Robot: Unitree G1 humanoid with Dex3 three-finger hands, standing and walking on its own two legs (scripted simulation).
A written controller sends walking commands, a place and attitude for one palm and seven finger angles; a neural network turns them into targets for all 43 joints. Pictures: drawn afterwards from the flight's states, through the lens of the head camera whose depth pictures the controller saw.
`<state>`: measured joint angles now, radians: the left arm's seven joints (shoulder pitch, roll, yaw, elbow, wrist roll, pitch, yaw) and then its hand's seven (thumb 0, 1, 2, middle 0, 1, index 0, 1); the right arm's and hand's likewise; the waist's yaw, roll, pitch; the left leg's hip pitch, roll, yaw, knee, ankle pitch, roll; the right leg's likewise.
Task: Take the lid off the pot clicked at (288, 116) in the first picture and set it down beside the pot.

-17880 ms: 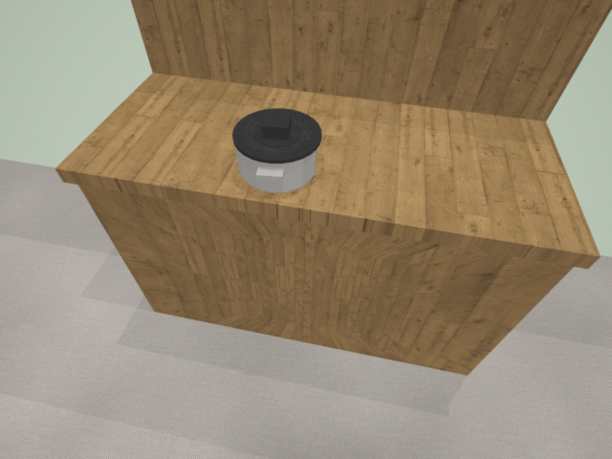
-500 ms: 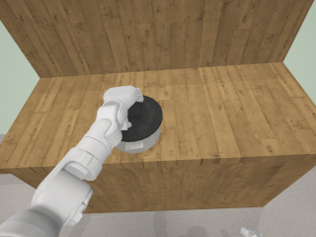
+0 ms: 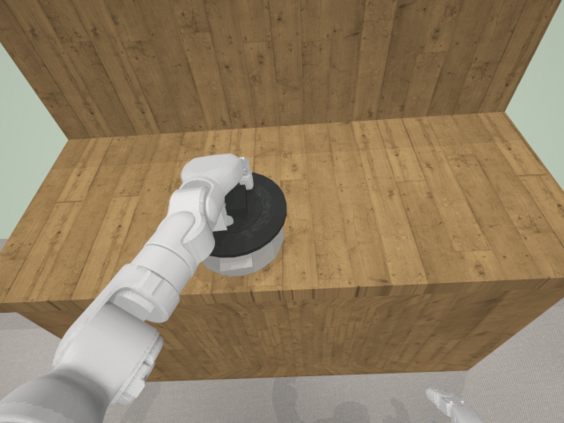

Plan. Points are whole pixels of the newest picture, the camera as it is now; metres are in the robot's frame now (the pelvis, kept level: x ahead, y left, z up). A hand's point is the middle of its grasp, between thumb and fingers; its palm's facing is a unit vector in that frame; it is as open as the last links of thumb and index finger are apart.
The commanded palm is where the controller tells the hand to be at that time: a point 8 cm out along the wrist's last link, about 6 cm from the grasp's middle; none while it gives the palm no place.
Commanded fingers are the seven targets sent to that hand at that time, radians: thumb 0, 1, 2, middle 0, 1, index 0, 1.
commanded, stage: close the fingers and squeeze the knob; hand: left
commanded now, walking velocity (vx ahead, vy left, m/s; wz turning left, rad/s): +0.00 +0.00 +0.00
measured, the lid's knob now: (230, 201) +0.45 +0.09 +0.05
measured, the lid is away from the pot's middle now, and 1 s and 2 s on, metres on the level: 0.01 0.01 0.02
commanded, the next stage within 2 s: lift the lid straight up in 0.60 s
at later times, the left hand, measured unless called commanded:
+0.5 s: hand (221, 208) +0.42 +0.10 +0.07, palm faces -0.29 -0.09 -0.95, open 9.4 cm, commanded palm +0.41 +0.10 +0.13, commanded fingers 0.00 0.35 1.20 -0.75 -0.87 -0.69 -0.81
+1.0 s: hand (222, 204) +0.42 +0.10 +0.08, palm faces -0.30 -0.08 -0.95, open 9.3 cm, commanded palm +0.42 +0.10 +0.16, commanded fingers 0.00 0.45 1.21 -0.77 -0.88 -0.70 -0.82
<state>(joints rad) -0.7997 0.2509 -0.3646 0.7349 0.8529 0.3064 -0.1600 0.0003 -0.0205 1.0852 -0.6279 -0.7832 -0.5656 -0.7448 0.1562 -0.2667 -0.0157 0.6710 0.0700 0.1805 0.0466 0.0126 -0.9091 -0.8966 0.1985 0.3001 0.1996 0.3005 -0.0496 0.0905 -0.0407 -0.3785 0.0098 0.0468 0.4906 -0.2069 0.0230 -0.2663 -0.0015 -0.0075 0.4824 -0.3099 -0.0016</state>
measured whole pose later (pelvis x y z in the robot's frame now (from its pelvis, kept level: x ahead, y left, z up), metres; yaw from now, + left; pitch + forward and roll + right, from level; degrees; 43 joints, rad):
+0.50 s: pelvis +0.00 +0.00 +0.00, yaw +0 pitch +5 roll +0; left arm -0.75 0.25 -0.39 0.64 0.85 0.34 -0.15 0.00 0.05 1.06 -0.57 -0.79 -0.51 -0.73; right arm 0.13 -0.25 -0.01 0.65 0.07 0.20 0.07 0.01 -0.91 -0.90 0.20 0.30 0.20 0.30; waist -0.04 0.09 -0.04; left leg -0.38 0.01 0.04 0.50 -0.22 0.03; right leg -0.26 -0.01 -0.01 0.49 -0.32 0.00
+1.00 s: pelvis +0.00 +0.00 +0.00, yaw +0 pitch +5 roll +0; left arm -0.79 0.27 -0.41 0.66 0.83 0.34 -0.17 0.02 0.07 1.00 -0.57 -0.79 -0.53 -0.73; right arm 0.15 -0.26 -0.01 0.68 0.07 0.18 0.06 0.01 -0.91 -0.90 0.20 0.30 0.20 0.30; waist -0.05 0.10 -0.02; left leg -0.37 0.01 0.04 0.50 -0.21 0.02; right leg -0.26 0.00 -0.01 0.49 -0.31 0.00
